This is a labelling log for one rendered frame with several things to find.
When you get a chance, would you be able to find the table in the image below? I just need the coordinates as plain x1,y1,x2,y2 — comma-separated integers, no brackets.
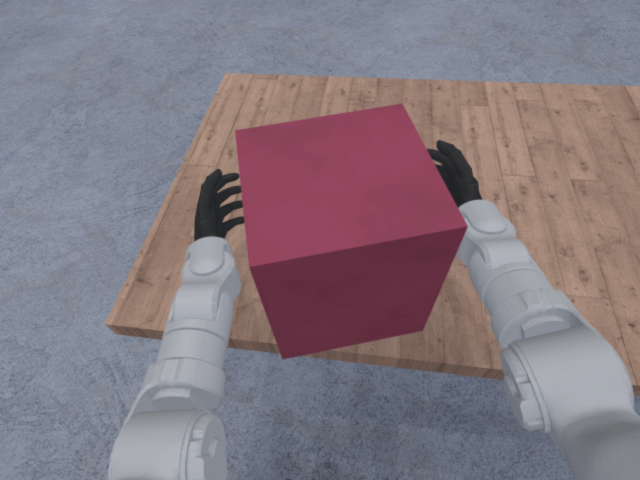
105,73,640,396

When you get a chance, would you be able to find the carton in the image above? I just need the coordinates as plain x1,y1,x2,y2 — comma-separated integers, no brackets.
235,104,468,359

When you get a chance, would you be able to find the right robot upper arm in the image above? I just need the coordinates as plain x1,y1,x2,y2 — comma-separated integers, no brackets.
500,325,640,480

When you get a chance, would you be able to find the right robot hand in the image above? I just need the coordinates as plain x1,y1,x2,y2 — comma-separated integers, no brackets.
427,140,483,208

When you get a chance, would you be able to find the robot left forearm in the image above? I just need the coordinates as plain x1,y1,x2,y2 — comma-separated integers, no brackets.
108,236,241,480

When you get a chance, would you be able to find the left robot hand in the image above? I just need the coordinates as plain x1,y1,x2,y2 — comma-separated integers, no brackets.
194,169,245,241

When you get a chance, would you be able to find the robot right forearm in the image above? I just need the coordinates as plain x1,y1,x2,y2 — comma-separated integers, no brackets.
456,200,634,409

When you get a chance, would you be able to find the left robot upper arm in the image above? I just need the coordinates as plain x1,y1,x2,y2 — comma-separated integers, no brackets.
110,408,227,480

